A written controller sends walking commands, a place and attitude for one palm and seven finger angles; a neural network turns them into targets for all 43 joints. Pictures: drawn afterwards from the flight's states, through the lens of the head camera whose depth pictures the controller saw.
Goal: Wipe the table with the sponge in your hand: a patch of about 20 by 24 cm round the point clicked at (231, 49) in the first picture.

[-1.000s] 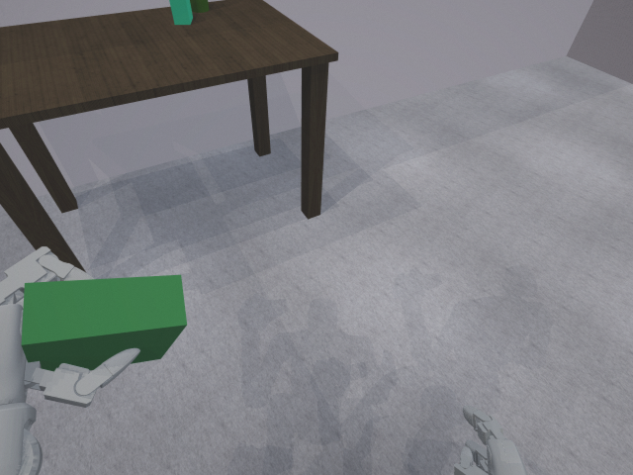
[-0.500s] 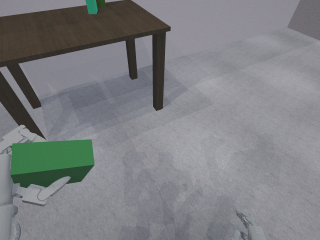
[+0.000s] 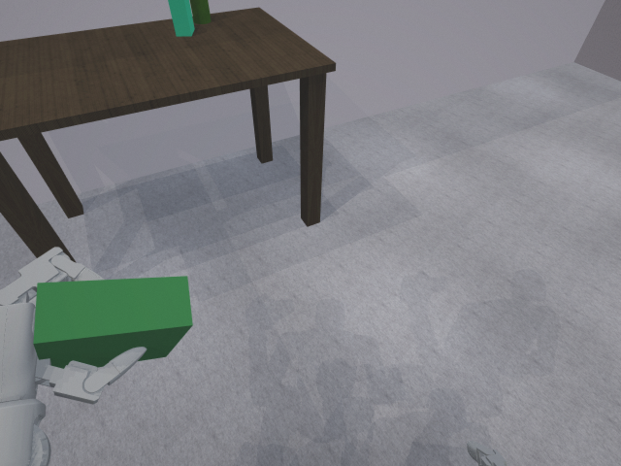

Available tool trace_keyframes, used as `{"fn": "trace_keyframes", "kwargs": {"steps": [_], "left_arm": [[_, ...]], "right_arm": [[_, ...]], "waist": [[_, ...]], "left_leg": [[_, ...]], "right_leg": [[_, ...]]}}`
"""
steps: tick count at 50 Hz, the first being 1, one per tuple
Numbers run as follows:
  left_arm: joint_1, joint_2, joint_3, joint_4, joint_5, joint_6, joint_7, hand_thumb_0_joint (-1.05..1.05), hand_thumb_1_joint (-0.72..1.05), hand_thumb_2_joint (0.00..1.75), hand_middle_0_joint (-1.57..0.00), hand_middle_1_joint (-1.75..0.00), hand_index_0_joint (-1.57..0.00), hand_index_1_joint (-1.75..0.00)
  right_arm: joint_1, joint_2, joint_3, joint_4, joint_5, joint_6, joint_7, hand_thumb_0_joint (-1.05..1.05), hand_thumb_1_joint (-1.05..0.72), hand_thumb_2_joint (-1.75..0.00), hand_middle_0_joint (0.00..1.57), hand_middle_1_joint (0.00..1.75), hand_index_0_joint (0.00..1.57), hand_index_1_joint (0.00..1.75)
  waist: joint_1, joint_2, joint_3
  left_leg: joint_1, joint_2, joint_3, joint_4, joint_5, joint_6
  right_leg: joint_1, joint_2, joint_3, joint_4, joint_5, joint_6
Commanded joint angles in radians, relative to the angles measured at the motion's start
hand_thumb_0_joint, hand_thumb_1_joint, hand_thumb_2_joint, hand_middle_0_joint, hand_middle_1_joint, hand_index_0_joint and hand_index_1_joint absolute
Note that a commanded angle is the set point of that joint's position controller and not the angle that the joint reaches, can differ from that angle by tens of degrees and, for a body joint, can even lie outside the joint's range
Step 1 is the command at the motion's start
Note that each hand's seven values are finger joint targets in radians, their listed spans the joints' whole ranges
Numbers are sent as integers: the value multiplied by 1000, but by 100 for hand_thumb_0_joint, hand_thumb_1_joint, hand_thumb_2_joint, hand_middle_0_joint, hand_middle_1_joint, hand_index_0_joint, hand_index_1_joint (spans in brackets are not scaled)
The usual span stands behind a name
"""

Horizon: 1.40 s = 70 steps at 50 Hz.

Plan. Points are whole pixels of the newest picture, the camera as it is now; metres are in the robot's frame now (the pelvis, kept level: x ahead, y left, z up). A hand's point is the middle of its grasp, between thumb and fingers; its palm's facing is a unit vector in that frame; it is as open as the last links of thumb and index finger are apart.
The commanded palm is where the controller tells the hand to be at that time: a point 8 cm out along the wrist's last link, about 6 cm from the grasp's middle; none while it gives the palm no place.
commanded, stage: walk to a spot facing it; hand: left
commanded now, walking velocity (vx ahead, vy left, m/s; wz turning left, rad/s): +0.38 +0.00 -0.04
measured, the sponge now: (135, 324) +0.23 +0.19 +0.14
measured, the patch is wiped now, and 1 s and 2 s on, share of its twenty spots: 0.00 0.00 0.00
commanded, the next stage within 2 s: turn to face it in 1.60 s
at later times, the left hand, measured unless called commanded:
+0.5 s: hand (177, 195) +0.38 +0.19 +0.18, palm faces +0.35 -0.78 -0.51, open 9.3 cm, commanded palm +0.33 +0.23 +0.18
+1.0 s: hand (208, 130) +0.53 +0.18 +0.18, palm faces +0.45 -0.79 -0.41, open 9.3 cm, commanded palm +0.49 +0.22 +0.18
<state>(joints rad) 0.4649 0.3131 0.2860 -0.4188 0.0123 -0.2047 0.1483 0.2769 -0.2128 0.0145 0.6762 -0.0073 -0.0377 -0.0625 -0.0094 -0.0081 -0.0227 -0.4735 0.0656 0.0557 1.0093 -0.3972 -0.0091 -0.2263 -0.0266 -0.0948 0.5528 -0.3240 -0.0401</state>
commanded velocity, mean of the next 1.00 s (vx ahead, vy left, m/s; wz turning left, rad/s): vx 0.37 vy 0.00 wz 0.10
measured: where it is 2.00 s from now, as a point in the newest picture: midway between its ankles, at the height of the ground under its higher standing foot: (351, 371)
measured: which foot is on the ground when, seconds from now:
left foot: up 0.00-0.12, down 0.14-0.50, up 0.52-0.96, down 0.98-1.00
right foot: down 0.00-0.16, up 0.18-0.48, down 0.50-0.98, up 1.00-1.00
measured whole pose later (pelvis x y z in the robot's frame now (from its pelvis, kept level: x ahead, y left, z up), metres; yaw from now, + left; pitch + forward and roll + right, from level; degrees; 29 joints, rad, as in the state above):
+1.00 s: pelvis +0.33 -0.06 -0.02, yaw +0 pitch -1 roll +2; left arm 0.50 0.38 0.40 -0.57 -0.02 -0.23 0.19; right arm 0.23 -0.22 -0.05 0.57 0.00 -0.03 -0.07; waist 0.00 -0.06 0.05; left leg -0.37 0.05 0.22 0.57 -0.15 0.04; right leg -0.15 -0.12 -0.21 0.74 -0.51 -0.01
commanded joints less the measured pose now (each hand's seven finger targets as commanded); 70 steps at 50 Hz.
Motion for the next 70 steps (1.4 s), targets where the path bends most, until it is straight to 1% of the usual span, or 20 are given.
{"fn": "trace_keyframes", "kwargs": {"steps": [1, 6, 8, 10, 15, 23, 24, 26, 27, 33, 44, 47, 48, 50, 51, 58, 66, 68, 69, 70], "left_arm": [[-128, 241, 182, -270, -19, -88, 29, 0, 10, 130, -120, -160, -120, -160], [-81, 192, 158, -323, -41, -75, 42, 0, 10, 130, -120, -160, -120, -160], [-88, 181, 150, -381, -45, -93, 48, 0, 10, 130, -120, -160, -120, -160], [-108, 252, 183, -337, -37, -89, 39, 0, 10, 130, -120, -160, -120, -160], [-65, 190, 154, -386, -27, -62, 29, 0, 10, 130, -120, -160, -120, -160], [-57, 206, 197, -237, -36, -49, 15, 0, 10, 130, -120, -160, -120, -160], [-62, 225, 203, -236, -34, -39, 15, 0, 10, 130, -120, -160, -120, -160], [-68, 283, 243, -246, -31, -25, 22, 0, 10, 130, -120, -160, -120, -160], [-90, 290, 258, -270, -37, -41, 25, 0, 10, 130, -120, -160, -120, -160], [-17, 261, 253, -334, -33, -83, 12, 0, 10, 130, -120, -160, -120, -160], [22, 223, 233, -308, -45, -72, 48, 0, 10, 130, -120, -160, -120, -160], [-55, 219, 197, -325, -43, -74, 54, 0, 10, 130, -120, -160, -120, -160], [-81, 229, 196, -345, -40, -85, 55, 0, 10, 130, -120, -160, -120, -160], [-125, 228, 178, -347, -45, -97, 50, 0, 10, 130, -120, -160, -120, -160], [-179, 274, 187, -296, -33, -92, 41, 0, 10, 130, -120, -160, -120, -160], [-13, 210, 215, -448, -47, -100, 23, 0, 10, 130, -120, -160, -120, -160], [-108, 141, 141, -183, -37, -63, 14, 0, 10, 130, -120, -160, -120, -160], [-145, 171, 140, -172, -25, -46, 16, 0, 10, 130, -120, -160, -120, -160], [-162, 234, 163, -182, -16, -34, 21, 0, 10, 130, -120, -160, -120, -160], [-187, 256, 177, -196, -27, -22, 26, 0, 10, 130, -120, -160, -120, -160]], "right_arm": [[-179, -69, -28, -203, -5, -63, -17, 0, -90, -90, 20, 30, 20, 30], [-115, -85, -52, -229, 1, -81, -29, 0, -90, -90, 20, 30, 20, 30], [-117, -120, -70, -235, 5, -76, -26, 0, -90, -90, 20, 30, 20, 30], [-136, -100, -53, -211, -6, -90, -18, 0, -90, -90, 20, 30, 20, 30], [-126, -99, -63, -204, 14, -102, -4, 0, -90, -90, 20, 30, 20, 30], [-135, -80, -57, -212, 10, -85, -15, 0, -90, -90, 20, 30, 20, 30], [-136, -66, -58, -208, 16, -81, -15, 0, -90, -90, 20, 30, 20, 30], [-190, -49, -49, -247, 18, -74, -8, 0, -90, -90, 20, 30, 20, 30], [-192, -57, -44, -224, 9, -75, -3, 0, -90, -90, 20, 30, 20, 30], [-191, -74, -54, -177, 8, -27, 16, 0, -90, -90, 20, 30, 20, 30], [-130, -70, -76, -254, 11, -39, 8, 0, -90, -90, 20, 30, 20, 30], [-90, -78, -81, -247, 6, -44, -12, 0, -90, -90, 20, 30, 20, 30], [-88, -87, -85, -253, 6, -46, -19, 0, -90, -90, 20, 30, 20, 30], [-112, -99, -67, -263, 7, -62, -5, 0, -90, -90, 20, 30, 20, 30], [-123, -105, -56, -250, 6, -67, 8, 0, -90, -90, 20, 30, 20, 30], [-138, -83, -69, -216, 15, -112, 21, 0, -90, -90, 20, 30, 20, 30], [-117, -87, -66, -191, 21, -102, -13, 0, -90, -90, 20, 30, 20, 30], [-106, -63, -58, -183, 25, -87, -17, 0, -90, -90, 20, 30, 20, 30], [-126, -32, -50, -199, 26, -78, -17, 0, -90, -90, 20, 30, 20, 30], [-186, -55, -40, -209, 23, -87, -15, 0, -90, -90, 20, 30, 20, 30]], "waist": [[20, -122, 0], [1, 1, -120], [-13, 337, -176], [-12, 262, -120], [7, 231, -29], [19, 175, -53], [34, 50, -101], [50, -355, -133], [36, -220, -117], [-4, -80, -70], [42, -135, -51], [-10, -62, -124], [-22, 33, -166], [-1, 322, -160], [-10, 201, -86], [22, 285, -70], [14, 180, -23], [17, -19, -65], [30, -354, -79], [50, -327, -64]], "left_leg": [[-11, 37, 60, -243, 34, 5], [383, -5, 127, -574, 194, 30], [685, 345, -364, -643, 347, 197], [601, 431, -493, -704, 322, 269], [431, 292, -85, -715, 250, 177], [244, 208, 118, -460, 271, 101], [194, 160, 144, -247, 255, 82], [-226, -31, 73, 290, -198, 24], [-255, 12, -49, 380, -166, 16], [-249, 75, -46, 364, 105, -31], [-41, 17, 163, -341, 142, 9], [287, -55, 214, -522, 252, 33], [465, -2, 114, -538, 288, 71], [629, 388, -550, -637, 511, 289], [470, 414, -598, -705, 301, 311], [208, 233, -130, -756, 57, 178], [174, 191, -24, -615, -19, 124], [113, 100, 37, -295, -8, 82], [-137, -25, 99, 40, -139, 35], [-259, -56, -22, 238, -200, 24]], "right_leg": [[45, -240, 215, -266, 64, -138], [21, -121, 115, 54, 257, -50], [-366, 13, 8, 470, -208, 45], [-491, -29, 105, 692, -253, 41], [-443, -87, 20, 508, -72, 61], [52, 21, -170, 11, 100, 61], [166, -9, -103, -48, 90, 42], [334, -385, 600, -233, 176, -142], [308, -437, 603, -256, 184, -165], [133, -322, 169, -255, 229, -102], [234, -301, 33, -173, 528, -102], [133, -226, -72, 114, 569, -31], [7, -192, -85, 284, 494, 8], [-372, -9, 10, 701, -304, 53], [-404, -33, 106, 775, -293, 46], [-261, -95, 6, 489, -40, 72], [-31, -10, -133, 49, -26, 104], [118, -103, 6, -157, -5, 56], [259, -347, 378, -247, 94, -45], [274, -468, 526, -278, 193, -109]]}}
